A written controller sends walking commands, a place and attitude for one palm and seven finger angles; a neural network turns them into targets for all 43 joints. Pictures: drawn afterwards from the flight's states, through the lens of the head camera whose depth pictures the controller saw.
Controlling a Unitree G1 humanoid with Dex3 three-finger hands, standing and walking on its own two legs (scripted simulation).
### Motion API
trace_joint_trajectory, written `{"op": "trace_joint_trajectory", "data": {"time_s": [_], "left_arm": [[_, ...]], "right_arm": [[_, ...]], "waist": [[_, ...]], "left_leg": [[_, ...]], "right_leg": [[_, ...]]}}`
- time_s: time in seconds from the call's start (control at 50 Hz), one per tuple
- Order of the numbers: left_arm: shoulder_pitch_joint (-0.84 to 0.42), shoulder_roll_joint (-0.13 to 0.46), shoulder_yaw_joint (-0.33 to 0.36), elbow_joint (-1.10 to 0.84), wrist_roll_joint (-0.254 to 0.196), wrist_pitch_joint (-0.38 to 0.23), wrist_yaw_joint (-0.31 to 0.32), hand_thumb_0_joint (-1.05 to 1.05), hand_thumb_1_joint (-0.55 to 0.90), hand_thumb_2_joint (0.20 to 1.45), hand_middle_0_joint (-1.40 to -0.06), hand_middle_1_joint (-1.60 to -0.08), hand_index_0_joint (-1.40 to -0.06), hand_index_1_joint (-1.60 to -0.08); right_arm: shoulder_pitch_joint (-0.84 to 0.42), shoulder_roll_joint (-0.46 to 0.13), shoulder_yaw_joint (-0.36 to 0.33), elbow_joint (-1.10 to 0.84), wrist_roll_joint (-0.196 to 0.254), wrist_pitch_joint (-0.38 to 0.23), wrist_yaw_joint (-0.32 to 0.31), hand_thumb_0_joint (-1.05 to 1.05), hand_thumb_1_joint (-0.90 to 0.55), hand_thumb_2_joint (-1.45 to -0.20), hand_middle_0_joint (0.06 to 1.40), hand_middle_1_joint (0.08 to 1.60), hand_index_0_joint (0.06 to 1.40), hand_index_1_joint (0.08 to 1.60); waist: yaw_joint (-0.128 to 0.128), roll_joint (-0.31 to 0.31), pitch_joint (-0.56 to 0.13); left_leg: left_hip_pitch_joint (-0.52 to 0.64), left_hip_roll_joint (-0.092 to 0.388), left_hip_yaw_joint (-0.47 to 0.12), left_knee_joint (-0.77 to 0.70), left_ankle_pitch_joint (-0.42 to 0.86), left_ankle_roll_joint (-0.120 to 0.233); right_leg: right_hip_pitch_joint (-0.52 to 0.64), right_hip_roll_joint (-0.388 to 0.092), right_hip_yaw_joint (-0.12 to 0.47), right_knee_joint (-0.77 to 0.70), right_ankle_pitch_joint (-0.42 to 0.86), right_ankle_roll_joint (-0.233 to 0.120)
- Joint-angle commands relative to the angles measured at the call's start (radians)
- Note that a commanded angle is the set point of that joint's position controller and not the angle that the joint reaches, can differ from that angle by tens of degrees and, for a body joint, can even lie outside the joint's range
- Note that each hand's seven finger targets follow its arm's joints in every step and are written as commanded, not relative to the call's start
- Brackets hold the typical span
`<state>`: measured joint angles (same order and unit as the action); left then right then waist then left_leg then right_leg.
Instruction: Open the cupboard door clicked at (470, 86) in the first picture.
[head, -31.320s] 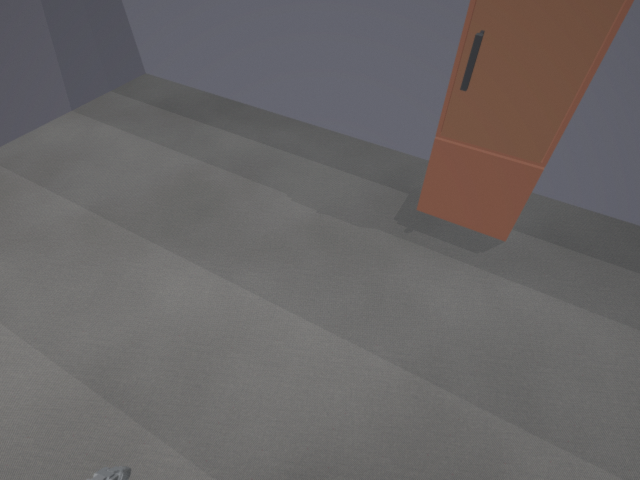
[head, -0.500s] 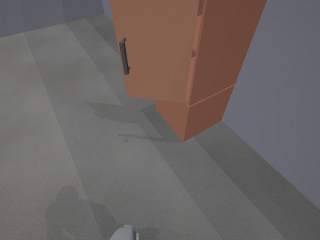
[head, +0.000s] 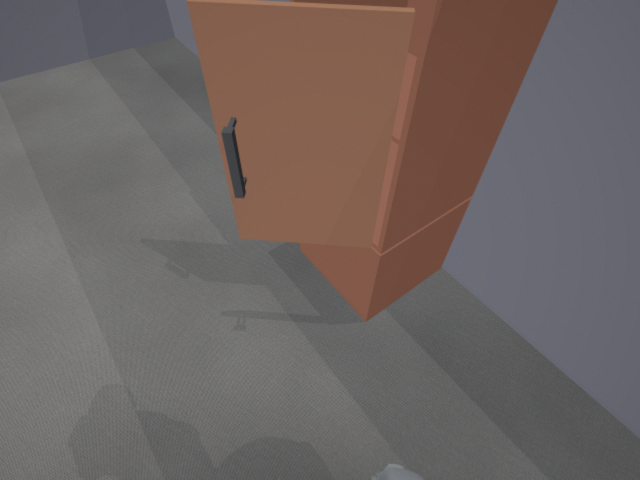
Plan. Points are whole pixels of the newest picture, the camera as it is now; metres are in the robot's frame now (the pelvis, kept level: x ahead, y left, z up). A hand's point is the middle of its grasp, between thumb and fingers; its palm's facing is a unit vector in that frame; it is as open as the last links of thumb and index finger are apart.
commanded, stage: take the last steps up to it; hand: left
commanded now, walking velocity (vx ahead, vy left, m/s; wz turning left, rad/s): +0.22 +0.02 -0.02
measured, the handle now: (236, 159) +0.72 +0.22 -0.05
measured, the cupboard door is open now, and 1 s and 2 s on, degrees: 49 49 49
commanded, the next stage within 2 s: come to a stop and stand still in 0.18 s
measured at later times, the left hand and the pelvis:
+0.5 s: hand out of the picture +0.14 +0.18 -0.19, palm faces +0.07 -0.98 -0.18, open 7.2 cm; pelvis +0.15 +0.00 -0.01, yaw +0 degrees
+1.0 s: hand (224, 471) +0.16 +0.15 -0.18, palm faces +0.01 -0.98 -0.20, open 7.3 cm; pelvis +0.13 -0.03 -0.01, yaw -1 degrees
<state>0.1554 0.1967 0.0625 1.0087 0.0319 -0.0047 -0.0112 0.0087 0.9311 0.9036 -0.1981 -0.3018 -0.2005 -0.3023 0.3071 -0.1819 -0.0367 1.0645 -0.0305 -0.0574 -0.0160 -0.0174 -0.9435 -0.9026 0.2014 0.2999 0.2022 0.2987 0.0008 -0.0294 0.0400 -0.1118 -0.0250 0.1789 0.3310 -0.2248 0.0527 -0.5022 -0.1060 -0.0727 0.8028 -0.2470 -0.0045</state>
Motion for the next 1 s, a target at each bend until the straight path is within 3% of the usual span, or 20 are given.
{"op": "trace_joint_trajectory", "data": {"time_s": [0.0, 0.06, 0.08, 0.1, 0.12, 0.16, 0.22, 0.36, 0.38, 0.42, 0.46, 0.52, 0.56, 0.64, 0.74, 0.76, 0.78, 0.82, 0.92, 0.98], "left_arm": [[-0.015, 0.022, -0.008, -0.066, -0.004, -0.019, -0.01, 0.0, 0.9, 0.9, -0.2, -0.3, -0.2, -0.3], [0.115, 0.075, 0.005, -0.027, -0.004, -0.033, -0.003, 0.0, 0.9, 0.9, -0.2, -0.3, -0.2, -0.3], [0.227, 0.151, 0.022, 0.005, -0.001, -0.044, 0.004, 0.0, 0.9, 0.9, -0.2, -0.3, -0.2, -0.3], [0.321, 0.234, 0.038, 0.03, -0.01, -0.046, 0.01, 0.0, 0.9, 0.9, -0.2, -0.3, -0.2, -0.3], [0.316, 0.216, 0.034, 0.029, -0.019, -0.053, 0.019, 0.0, 0.9, 0.9, -0.2, -0.3, -0.2, -0.3], [0.185, 0.146, 0.019, -0.008, -0.022, -0.048, 0.029, 0.0, 0.9, 0.9, -0.2, -0.3, -0.2, -0.3], [0.122, 0.09, 0.003, -0.016, -0.017, -0.064, 0.025, 0.0, 0.9, 0.9, -0.2, -0.3, -0.2, -0.3], [0.101, 0.091, -0.007, 0.029, -0.019, -0.044, 0.038, 0.0, 0.9, 0.9, -0.2, -0.3, -0.2, -0.3], [0.096, 0.093, -0.009, 0.032, -0.023, -0.036, 0.041, 0.0, 0.9, 0.9, -0.2, -0.3, -0.2, -0.3], [0.16, 0.052, -0.02, 0.034, -0.026, -0.014, 0.055, 0.0, 0.9, 0.9, -0.2, -0.3, -0.2, -0.3], [0.175, 0.042, -0.026, 0.033, -0.021, 0.015, 0.058, 0.0, 0.9, 0.9, -0.2, -0.3, -0.2, -0.3], [0.172, 0.079, -0.015, 0.017, -0.027, 0.043, 0.045, 0.0, 0.9, 0.9, -0.2, -0.3, -0.2, -0.3], [0.154, 0.077, -0.007, 0.002, -0.022, 0.049, 0.042, 0.0, 0.9, 0.9, -0.2, -0.3, -0.2, -0.3], [0.144, 0.061, 0.008, -0.033, -0.02, 0.057, 0.034, 0.0, 0.9, 0.9, -0.2, -0.3, -0.2, -0.3], [0.252, 0.054, 0.006, -0.012, -0.01, 0.043, 0.029, 0.0, 0.9, 0.9, -0.2, -0.3, -0.2, -0.3], [0.256, 0.095, 0.006, -0.014, -0.002, 0.028, 0.033, 0.0, 0.9, 0.9, -0.2, -0.3, -0.2, -0.3], [0.194, 0.163, 0.007, -0.03, -0.001, 0.021, 0.035, 0.0, 0.9, 0.9, -0.2, -0.3, -0.2, -0.3], [0.081, 0.174, -0.001, -0.062, -0.003, 0.007, 0.036, 0.0, 0.9, 0.9, -0.2, -0.3, -0.2, -0.3], [0.073, 0.142, -0.013, -0.021, -0.017, -0.019, 0.034, 0.0, 0.9, 0.9, -0.2, -0.3, -0.2, -0.3], [0.108, 0.116, -0.013, 0.0, -0.025, -0.015, 0.041, 0.0, 0.9, 0.9, -0.2, -0.3, -0.2, -0.3]], "right_arm": [[0.075, -0.121, -0.018, -0.009, -0.003, -0.01, -0.004, 0.0, -0.9, -0.9, 0.2, 0.3, 0.2, 0.3], [0.068, -0.105, -0.011, 0.01, 0.007, -0.003, -0.001, 0.0, -0.9, -0.9, 0.2, 0.3, 0.2, 0.3], [0.069, -0.074, -0.005, -0.004, 0.016, -0.006, 0.004, 0.0, -0.9, -0.9, 0.2, 0.3, 0.2, 0.3], [0.072, -0.059, -0.004, -0.029, 0.017, -0.004, 0.01, 0.0, -0.9, -0.9, 0.2, 0.3, 0.2, 0.3], [0.015, -0.098, -0.012, -0.031, 0.016, 0.005, 0.006, 0.0, -0.9, -0.9, 0.2, 0.3, 0.2, 0.3], [-0.027, -0.075, -0.017, -0.031, 0.017, 0.015, 0.008, 0.0, -0.9, -0.9, 0.2, 0.3, 0.2, 0.3], [0.04, -0.015, -0.007, -0.002, 0.012, 0.033, 0.016, 0.0, -0.9, -0.9, 0.2, 0.3, 0.2, 0.3], [0.022, 0.005, 0.008, 0.005, 0.017, 0.045, 0.005, 0.0, -0.9, -0.9, 0.2, 0.3, 0.2, 0.3], [0.041, -0.023, 0.004, 0.014, 0.019, 0.044, 0.002, 0.0, -0.9, -0.9, 0.2, 0.3, 0.2, 0.3], [0.038, -0.125, -0.009, 0.001, 0.016, 0.039, -0.01, 0.0, -0.9, -0.9, 0.2, 0.3, 0.2, 0.3], [-0.019, -0.15, -0.013, -0.014, 0.02, 0.054, -0.024, 0.0, -0.9, -0.9, 0.2, 0.3, 0.2, 0.3], [-0.015, -0.188, -0.028, -0.034, 0.013, 0.066, -0.045, 0.0, -0.9, -0.9, 0.2, 0.3, 0.2, 0.3], [-0.036, -0.201, -0.04, -0.056, 0.008, 0.072, -0.053, 0.0, -0.9, -0.9, 0.2, 0.3, 0.2, 0.3], [-0.098, -0.212, -0.052, -0.091, 0.005, 0.076, -0.049, 0.0, -0.9, -0.9, 0.2, 0.3, 0.2, 0.3], [-0.15, -0.181, -0.052, -0.111, 0.01, 0.087, -0.023, 0.0, -0.9, -0.9, 0.2, 0.3, 0.2, 0.3], [-0.137, -0.12, -0.041, -0.114, 0.016, 0.09, -0.014, 0.0, -0.9, -0.9, 0.2, 0.3, 0.2, 0.3], [-0.157, -0.067, -0.028, -0.134, 0.022, 0.097, 0.002, 0.0, -0.9, -0.9, 0.2, 0.3, 0.2, 0.3], [-0.185, -0.073, -0.028, -0.129, 0.009, 0.101, 0.016, 0.0, -0.9, -0.9, 0.2, 0.3, 0.2, 0.3], [-0.05, -0.072, -0.01, -0.043, 0.014, 0.066, 0.01, 0.0, -0.9, -0.9, 0.2, 0.3, 0.2, 0.3], [-0.024, -0.106, -0.004, -0.019, 0.015, 0.052, -0.004, 0.0, -0.9, -0.9, 0.2, 0.3, 0.2, 0.3]], "waist": [[-0.005, 0.097, 0.027], [0.062, 0.025, -0.02], [0.101, -0.104, -0.081], [0.117, -0.268, -0.114], [0.128, -0.232, -0.105], [0.067, -0.099, -0.019], [0.001, -0.111, -0.029], [-0.015, -0.095, -0.048], [-0.027, -0.059, -0.053], [-0.005, 0.087, -0.091], [0.007, 0.171, -0.003], [-0.016, 0.26, -0.075], [-0.024, 0.19, -0.113], [-0.015, 0.169, -0.163], [0.036, 0.127, -0.114], [0.037, -0.037, -0.076], [0.017, -0.204, -0.012], [0.012, -0.168, 0.055], [-0.012, -0.093, 0.025], [0.009, -0.009, -0.011]], "left_leg": [[-0.029, 0.297, -0.188, -0.099, 0.19, 0.118], [-0.129, 0.202, -0.118, 0.123, 0.17, 0.038], [-0.311, 0.112, -0.044, 0.323, 0.024, -0.015], [-0.479, 0.019, -0.004, 0.584, -0.368, -0.057], [-0.496, 0.06, -0.128, 0.73, -0.397, -0.055], [-0.509, 0.118, -0.181, 0.764, -0.261, -0.063], [-0.38, 0.123, -0.141, 0.616, -0.139, -0.086], [-0.123, 0.054, -0.104, 0.193, 0.077, -0.103], [-0.055, 0.075, -0.126, 0.13, 0.227, -0.095], [-0.01, 0.248, -0.261, 0.135, 0.622, -0.009], [-0.098, 0.288, -0.29, 0.089, 0.611, 0.04], [-0.028, 0.371, -0.361, 0.027, 0.79, 0.125], [0.02, 0.398, -0.354, 0.074, 0.798, 0.169], [0.001, 0.382, -0.32, 0.059, 0.585, 0.152], [-0.256, 0.254, -0.255, 0.055, -0.036, 0.039], [-0.32, 0.146, -0.202, 0.145, -0.183, -0.02], [-0.321, 0.057, -0.125, 0.249, -0.243, -0.081], [-0.247, 0.047, -0.17, 0.389, -0.202, -0.069], [-0.135, 0.047, -0.161, 0.181, -0.006, -0.079], [-0.073, 0.117, -0.211, 0.105, 0.22, -0.06]], "right_leg": [[0.107, 0.026, -0.019, -0.145, 0.002, -0.011], [0.409, 0.041, -0.005, -0.332, 0.086, -0.036], [0.625, -0.122, 0.197, -0.372, 0.145, -0.099], [0.733, -0.332, 0.453, -0.49, 0.228, -0.215], [0.643, -0.351, 0.502, -0.53, 0.261, -0.251], [0.51, -0.294, 0.348, -0.55, 0.25, -0.234], [0.38, -0.196, 0.124, -0.565, 0.373, -0.175], [0.311, -0.108, 0.055, -0.435, 0.506, -0.113], [0.278, -0.093, 0.038, -0.392, 0.44, -0.083], [0.254, -0.005, 0.01, -0.328, 0.123, -0.012], [0.244, 0.042, -0.003, -0.297, -0.071, 0.007], [0.179, 0.068, 0.026, 0.008, -0.325, 0.015], [0.107, 0.07, 0.075, 0.135, -0.365, 0.011], [0.097, 0.078, 0.084, 0.16, -0.304, 0.022], [0.401, 0.085, 0.013, -0.321, -0.042, 0.004], [0.409, 0.003, 0.149, -0.495, -0.119, -0.025], [0.26, -0.185, 0.349, -0.642, -0.336, -0.1], [0.077, -0.195, 0.382, -0.676, -0.368, -0.136], [0.243, -0.118, 0.208, -0.491, 0.133, -0.099], [0.284, -0.054, 0.151, -0.419, 0.196, -0.05]]}}
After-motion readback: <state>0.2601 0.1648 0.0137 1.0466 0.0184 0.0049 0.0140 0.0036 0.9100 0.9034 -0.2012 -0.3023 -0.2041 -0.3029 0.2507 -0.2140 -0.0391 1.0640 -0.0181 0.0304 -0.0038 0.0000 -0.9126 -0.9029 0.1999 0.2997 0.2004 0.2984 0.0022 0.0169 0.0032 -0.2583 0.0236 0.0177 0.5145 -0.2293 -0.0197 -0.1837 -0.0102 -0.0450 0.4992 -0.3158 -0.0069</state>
